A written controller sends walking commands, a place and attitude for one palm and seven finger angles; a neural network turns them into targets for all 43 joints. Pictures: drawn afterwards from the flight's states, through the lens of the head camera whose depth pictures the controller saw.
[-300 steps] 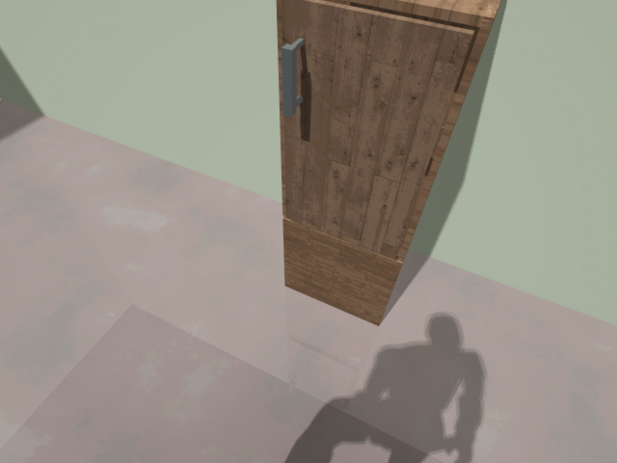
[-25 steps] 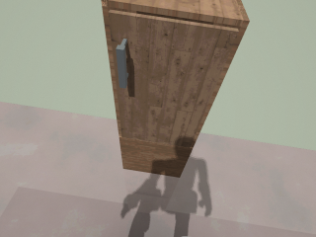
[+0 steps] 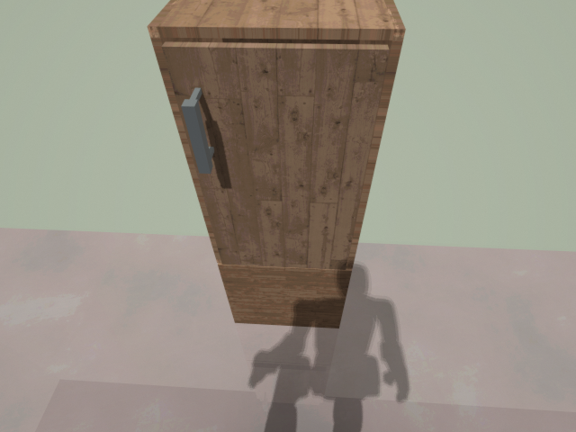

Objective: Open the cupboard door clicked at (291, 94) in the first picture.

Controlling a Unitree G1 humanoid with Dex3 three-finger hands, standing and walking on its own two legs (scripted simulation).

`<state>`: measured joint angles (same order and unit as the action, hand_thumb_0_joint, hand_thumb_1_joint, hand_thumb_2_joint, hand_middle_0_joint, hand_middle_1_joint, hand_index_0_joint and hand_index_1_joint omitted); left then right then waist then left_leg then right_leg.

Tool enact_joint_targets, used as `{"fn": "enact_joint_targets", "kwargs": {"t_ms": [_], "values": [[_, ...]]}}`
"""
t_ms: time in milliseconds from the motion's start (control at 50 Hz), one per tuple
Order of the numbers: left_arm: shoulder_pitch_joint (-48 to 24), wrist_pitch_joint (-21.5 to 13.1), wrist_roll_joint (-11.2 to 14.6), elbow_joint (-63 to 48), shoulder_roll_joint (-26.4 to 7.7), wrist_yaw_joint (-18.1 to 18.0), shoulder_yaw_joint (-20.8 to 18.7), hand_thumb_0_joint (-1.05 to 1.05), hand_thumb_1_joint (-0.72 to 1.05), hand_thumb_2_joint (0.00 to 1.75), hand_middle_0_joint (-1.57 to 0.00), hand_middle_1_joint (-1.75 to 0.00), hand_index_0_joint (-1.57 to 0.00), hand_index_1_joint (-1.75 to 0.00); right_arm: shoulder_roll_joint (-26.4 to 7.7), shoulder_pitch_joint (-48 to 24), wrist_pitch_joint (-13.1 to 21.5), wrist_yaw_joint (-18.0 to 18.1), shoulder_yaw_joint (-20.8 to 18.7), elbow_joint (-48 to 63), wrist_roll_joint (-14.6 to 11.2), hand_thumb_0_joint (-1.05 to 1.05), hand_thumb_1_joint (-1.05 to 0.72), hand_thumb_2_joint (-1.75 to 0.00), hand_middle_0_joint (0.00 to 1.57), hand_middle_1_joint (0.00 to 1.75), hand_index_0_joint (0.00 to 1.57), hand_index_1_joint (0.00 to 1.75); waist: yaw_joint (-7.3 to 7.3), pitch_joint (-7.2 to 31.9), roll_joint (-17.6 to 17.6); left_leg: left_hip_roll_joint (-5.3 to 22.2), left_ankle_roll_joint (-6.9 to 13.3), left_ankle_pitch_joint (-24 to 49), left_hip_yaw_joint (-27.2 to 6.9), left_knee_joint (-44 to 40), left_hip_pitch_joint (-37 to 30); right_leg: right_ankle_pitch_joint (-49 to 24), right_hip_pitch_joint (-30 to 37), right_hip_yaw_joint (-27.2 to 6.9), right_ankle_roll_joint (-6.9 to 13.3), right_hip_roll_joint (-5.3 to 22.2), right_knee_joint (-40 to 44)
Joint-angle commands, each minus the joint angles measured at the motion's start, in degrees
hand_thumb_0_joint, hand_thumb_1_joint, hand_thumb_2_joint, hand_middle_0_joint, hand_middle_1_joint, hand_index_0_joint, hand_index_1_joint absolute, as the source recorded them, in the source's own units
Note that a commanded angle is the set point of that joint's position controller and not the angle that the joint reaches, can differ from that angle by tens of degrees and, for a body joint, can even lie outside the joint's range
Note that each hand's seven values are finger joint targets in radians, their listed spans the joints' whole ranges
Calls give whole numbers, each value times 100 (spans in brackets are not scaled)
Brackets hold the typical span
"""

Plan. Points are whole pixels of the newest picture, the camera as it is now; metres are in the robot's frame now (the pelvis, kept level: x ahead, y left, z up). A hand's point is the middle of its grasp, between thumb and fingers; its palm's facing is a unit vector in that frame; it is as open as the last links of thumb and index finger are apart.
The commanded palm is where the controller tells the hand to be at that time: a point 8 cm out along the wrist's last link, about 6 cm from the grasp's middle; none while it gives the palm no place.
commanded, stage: come to a stop and stand still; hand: left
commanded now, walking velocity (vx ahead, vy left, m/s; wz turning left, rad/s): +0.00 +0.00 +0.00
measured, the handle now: (201, 131) +0.57 +0.17 +0.12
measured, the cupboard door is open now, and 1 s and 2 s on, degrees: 0 0 0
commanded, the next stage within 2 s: look again from close up in 0.24 s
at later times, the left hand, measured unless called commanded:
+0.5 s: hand out of the picture +0.01 +0.19 -0.16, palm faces -0.01 -0.98 -0.20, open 7.4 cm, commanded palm none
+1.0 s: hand out of the picture +0.11 +0.21 -0.14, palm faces +0.11 -0.98 -0.19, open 7.4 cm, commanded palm +0.14 +0.26 -0.05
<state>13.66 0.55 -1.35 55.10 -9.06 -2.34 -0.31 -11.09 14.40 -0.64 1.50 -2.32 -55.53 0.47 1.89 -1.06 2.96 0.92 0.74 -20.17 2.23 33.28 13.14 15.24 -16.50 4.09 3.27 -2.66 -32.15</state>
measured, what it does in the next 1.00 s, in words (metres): stands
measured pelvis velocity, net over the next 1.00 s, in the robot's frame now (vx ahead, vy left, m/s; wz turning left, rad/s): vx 0.04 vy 0.03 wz -0.01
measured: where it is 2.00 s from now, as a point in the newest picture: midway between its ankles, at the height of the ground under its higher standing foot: outside the picture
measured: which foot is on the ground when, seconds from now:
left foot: down 0.00-1.00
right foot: down 0.00-1.00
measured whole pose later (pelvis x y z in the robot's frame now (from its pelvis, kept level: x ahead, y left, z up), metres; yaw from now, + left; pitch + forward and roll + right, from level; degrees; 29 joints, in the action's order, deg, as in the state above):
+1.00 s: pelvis +0.04 +0.03 +0.01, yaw -1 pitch +0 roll +0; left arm 20.0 3.3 2.5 41.7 -9.5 -2.4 -1.8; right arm -9.8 16.9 4.7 2.8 1.2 -58.9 -0.7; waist -0.3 -2.0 -0.3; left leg -2.6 3.5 -19.4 4.0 26.0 7.2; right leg 16.2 -12.6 1.8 0.5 0.3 -29.0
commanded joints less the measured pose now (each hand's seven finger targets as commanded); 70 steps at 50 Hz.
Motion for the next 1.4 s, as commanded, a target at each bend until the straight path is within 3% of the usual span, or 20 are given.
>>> {"fn": "enact_joint_targets", "kwargs": {"t_ms": [0,40,140,260,580,900,920,940,960,980,1000,1020,1040,1080,1120,1160,1220,1280,1300,1380], "values": [[170,-132,93,-318,-545,-10,-153,0,90,90,-20,-30,-20,-30,-643,383,147,-22,-10,275,113,0,-90,-90,20,30,20,30,-163,-133,101,986,443,742,-1081,-1363,351,-165,142,-669,-126,531,697],[86,-116,65,-225,-605,22,-135,0,90,90,-20,-30,-20,-30,-515,74,135,-20,45,274,101,0,-90,-90,20,30,20,30,-193,-403,376,719,330,103,-1005,-1622,616,-110,318,-689,-76,556,701],[299,-170,59,-63,-636,53,-68,0,90,90,-20,-30,-20,-30,-555,172,144,-31,107,201,82,0,-90,-90,20,30,20,30,-170,-471,-401,500,271,-356,-804,-1720,502,309,347,-940,-55,672,1126],[341,-217,74,29,-702,57,-40,0,90,90,-20,-30,-20,-30,-568,323,170,-48,174,-10,63,0,-90,-90,20,30,20,30,-106,-289,-466,388,248,-80,-645,-1572,197,630,244,-1125,-29,801,1327],[516,-254,93,501,-617,4,23,0,90,90,-20,-30,-20,-30,-410,519,303,38,271,-627,13,0,-90,-90,20,30,20,30,-188,-95,-297,492,234,1431,-568,-1388,-95,-1278,827,-846,4,882,808],[378,-189,87,496,-617,-29,-13,0,90,90,-20,-30,-20,-30,-406,463,307,106,235,-777,27,0,-90,-90,20,30,20,30,-190,-175,-281,531,238,2294,-545,-1316,-395,-1684,832,-769,-17,859,636],[979,-278,32,768,-704,-257,-38,0,90,90,-20,-30,-20,-30,-570,-27,307,66,172,-359,-50,0,-90,-90,20,30,20,30,-416,-225,-864,657,56,3367,-337,-87,-110,-3982,673,-892,-235,1123,566],[-3558,-1429,1070,-8340,-2365,-174,-1256,0,88,89,-20,-32,-20,-32,-1483,195,1190,204,-50,1645,-329,0,-90,-90,20,30,20,30,243,2856,588,87,-175,4661,-679,-747,-1501,-3450,1093,-495,-77,542,63],[-736,-1027,540,-6671,-1780,-265,-942,0,85,88,-20,-33,-20,-33,-968,-172,1790,390,181,1330,-122,0,-90,-90,20,30,20,30,-121,2378,1713,471,-278,6026,-727,-1168,-2424,-984,282,-184,-24,261,-434],[-512,-732,691,-5985,-1365,-554,-866,0,83,87,-21,-34,-21,-34,-883,-149,1881,397,69,819,-107,0,-90,-90,20,30,20,30,-88,1907,1611,393,-528,5799,-610,-1093,-1853,-78,-145,-41,-101,289,-674],[1135,-227,874,-4922,188,-435,103,0,81,86,-21,-36,-21,-36,-597,93,1857,297,58,806,-257,0,-90,-90,20,30,20,30,82,1088,804,444,-478,5306,-692,-1220,-1563,356,-685,47,-215,291,-631],[222,-424,1041,-6006,-35,-266,-46,0,78,85,-21,-37,-21,-37,-865,-125,1938,170,-43,1364,-214,0,-90,-90,20,30,20,30,0,460,484,453,-457,5393,-779,-926,-1122,-5,-717,24,-203,391,-486],[417,-661,1023,-6133,-402,-79,-424,0,76,84,-21,-39,-21,-39,-983,-91,2006,127,-179,1512,-113,0,-90,-90,20,30,20,30,-37,862,187,414,-434,4927,-738,-558,-1020,-156,-671,32,-184,369,-237],[1885,-1072,1085,-5278,-475,373,-872,0,71,82,-21,-42,-21,-42,-1024,-260,1987,38,-275,1903,-79,0,-90,-90,20,30,20,30,-375,675,-519,213,-421,4010,-632,-53,7,-970,-407,108,-80,328,-27],[2651,-1717,1297,-4670,-55,973,-771,0,67,80,-22,-45,-22,-45,-1028,-408,1838,-60,-286,2201,-82,0,-90,-90,20,30,20,30,-375,408,-1784,23,-324,3219,-480,449,1045,-1954,-611,177,-154,316,-491],[2900,-2461,1490,-4555,-230,1723,-1099,0,62,78,-22,-48,-22,-48,-1103,-611,1739,-141,-370,2502,-122,0,-90,-90,20,30,20,30,-459,605,-2144,-136,-274,2443,-260,814,1771,-1999,-892,165,-194,290,-1032],[2420,-3119,1806,-4830,-1013,2650,-1755,0,55,75,-22,-53,-22,-53,-1179,-851,1704,-198,-361,3118,-186,0,-90,-90,20,30,20,30,-543,1035,-759,-355,-238,1332,-24,1218,2124,-1130,-1073,-202,-67,387,-1357],[1189,-3068,2133,-5848,-1634,2758,-2329,0,48,72,-23,-57,-23,-57,-1145,-827,1626,-48,-283,3567,-227,0,-90,-90,20,30,20,30,-511,1764,-394,-416,-91,706,7,1554,2602,-251,-1001,-688,-167,392,-1398],[552,-3089,2198,-6270,-1722,2711,-2369,0,46,71,-23,-58,-23,-58,-1084,-774,1602,-4,-246,3655,-227,0,-90,-90,20,30,20,30,-429,1957,61,-390,-55,499,-17,1631,2572,231,-1124,-805,-175,384,-1347],[-1128,-3485,2334,-7291,-1681,2469,-2074,0,36,67,-24,-64,-24,-64,-971,-411,1643,180,-90,3400,-236,0,-90,-90,20,30,20,30,60,1839,467,-164,74,160,-273,1977,2364,976,-1558,-1076,-167,308,-1132]]}}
